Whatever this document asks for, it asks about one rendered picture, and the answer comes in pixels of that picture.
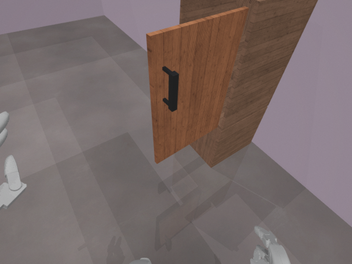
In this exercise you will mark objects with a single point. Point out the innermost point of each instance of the right robot hand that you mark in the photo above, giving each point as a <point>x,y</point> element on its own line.
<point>275,254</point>

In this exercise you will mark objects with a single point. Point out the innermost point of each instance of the cupboard door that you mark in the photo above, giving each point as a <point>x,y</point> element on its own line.
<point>203,53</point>

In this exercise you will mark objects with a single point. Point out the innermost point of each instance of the handle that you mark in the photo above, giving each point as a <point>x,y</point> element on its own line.
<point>173,89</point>

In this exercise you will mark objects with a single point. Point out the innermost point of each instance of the left robot hand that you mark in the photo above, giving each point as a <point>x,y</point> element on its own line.
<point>13,188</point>

